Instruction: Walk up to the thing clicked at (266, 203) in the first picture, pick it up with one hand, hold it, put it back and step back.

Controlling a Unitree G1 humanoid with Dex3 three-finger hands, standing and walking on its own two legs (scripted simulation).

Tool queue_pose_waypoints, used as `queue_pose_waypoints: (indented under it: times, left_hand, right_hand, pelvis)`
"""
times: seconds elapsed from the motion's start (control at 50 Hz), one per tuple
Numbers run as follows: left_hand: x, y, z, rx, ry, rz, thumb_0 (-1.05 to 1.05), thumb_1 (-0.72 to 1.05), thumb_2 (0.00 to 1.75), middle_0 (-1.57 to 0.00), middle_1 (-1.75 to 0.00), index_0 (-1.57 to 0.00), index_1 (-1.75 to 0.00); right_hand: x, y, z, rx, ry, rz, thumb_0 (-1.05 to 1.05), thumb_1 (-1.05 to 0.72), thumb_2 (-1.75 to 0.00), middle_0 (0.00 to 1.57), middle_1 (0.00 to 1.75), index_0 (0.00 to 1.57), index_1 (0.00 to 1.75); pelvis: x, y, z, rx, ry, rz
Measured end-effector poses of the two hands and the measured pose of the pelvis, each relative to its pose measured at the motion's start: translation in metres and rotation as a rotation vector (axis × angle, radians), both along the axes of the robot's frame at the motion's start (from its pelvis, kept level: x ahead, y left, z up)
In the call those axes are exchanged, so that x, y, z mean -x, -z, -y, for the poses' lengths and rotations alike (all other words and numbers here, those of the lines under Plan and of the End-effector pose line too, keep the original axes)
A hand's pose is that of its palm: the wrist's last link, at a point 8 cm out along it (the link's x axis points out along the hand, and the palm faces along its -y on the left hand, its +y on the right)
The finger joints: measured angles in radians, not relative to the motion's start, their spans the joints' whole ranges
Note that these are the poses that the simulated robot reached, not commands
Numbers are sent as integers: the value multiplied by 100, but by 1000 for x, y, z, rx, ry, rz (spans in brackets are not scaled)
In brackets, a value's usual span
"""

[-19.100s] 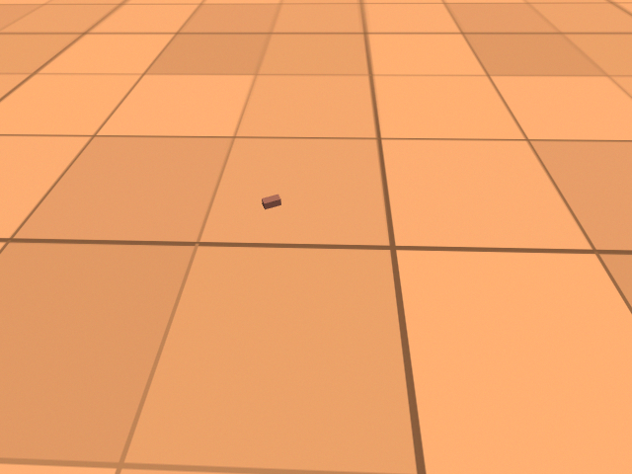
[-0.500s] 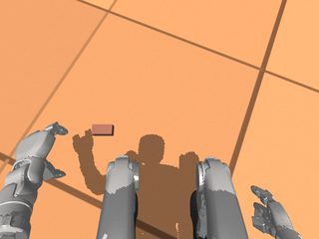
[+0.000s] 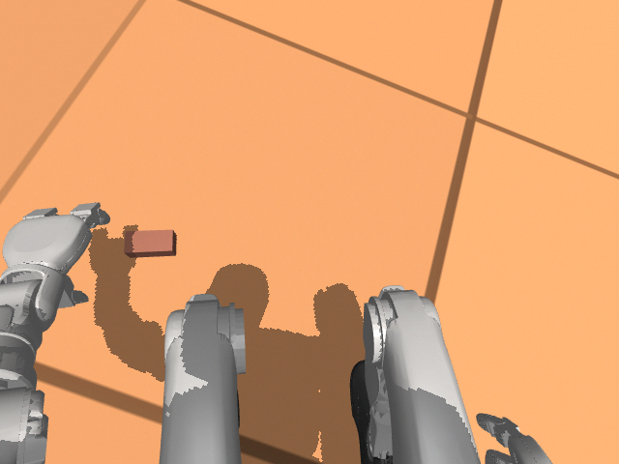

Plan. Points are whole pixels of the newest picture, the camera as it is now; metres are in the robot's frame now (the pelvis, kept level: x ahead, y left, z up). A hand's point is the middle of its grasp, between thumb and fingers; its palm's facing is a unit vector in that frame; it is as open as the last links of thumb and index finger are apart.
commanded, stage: rise first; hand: left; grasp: from above
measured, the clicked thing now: (151, 243) +0.46 +0.28 -0.34
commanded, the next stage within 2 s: approach in 0.90 s
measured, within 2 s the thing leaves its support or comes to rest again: neither
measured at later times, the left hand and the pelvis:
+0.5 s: hand (94, 253) +0.40 +0.32 -0.20, palm faces -0.44 -0.08 -0.90, open 11.8 cm; pelvis +0.01 -0.01 -0.03, yaw +0 degrees
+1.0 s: hand (104, 250) +0.41 +0.32 -0.21, palm faces -0.45 -0.10 -0.89, open 11.8 cm; pelvis +0.01 -0.01 -0.04, yaw -1 degrees
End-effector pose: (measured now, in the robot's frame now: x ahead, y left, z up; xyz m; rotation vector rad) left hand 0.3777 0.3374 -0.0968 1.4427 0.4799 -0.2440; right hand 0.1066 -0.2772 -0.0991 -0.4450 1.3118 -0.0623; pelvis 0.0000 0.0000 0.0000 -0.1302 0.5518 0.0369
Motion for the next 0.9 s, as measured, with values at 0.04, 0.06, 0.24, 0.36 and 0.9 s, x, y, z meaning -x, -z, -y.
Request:
queue_pose_waypoints:
  times: [0.04,0.06,0.24,0.36,0.9]
  left_hand:
    - [-4,4,1,-9,9,2,0,-17,74,-42,-61,-40,-63]
    - [-6,6,1,-13,13,3,0,-17,73,-42,-61,-40,-63]
    - [-17,23,6,-37,43,-6,0,-15,71,-43,-61,-42,-62]
    - [-24,33,9,-38,38,1,0,-14,69,-44,-61,-43,-62]
    - [-40,55,17,-23,4,-3,0,-14,69,-43,-66,-42,-66]
  right_hand:
    - [-2,3,-1,-1,-5,-1,1,-90,-90,20,30,20,30]
    - [-3,4,-2,-1,-7,-1,1,-90,-90,20,30,20,30]
    - [-6,17,-6,-13,-16,-19,0,-90,-90,20,30,20,30]
    - [-4,26,-4,-16,-18,-43,0,-90,-90,20,30,20,30]
    - [13,36,9,2,-16,-113,0,-90,-90,20,30,20,30]
  pelvis:
    - [-1,3,-1,2,1,-2]
    - [-1,4,-1,2,1,-2]
    - [-6,15,-1,1,4,-11]
    - [-10,22,2,-6,8,-18]
    - [-15,35,8,-11,18,-18]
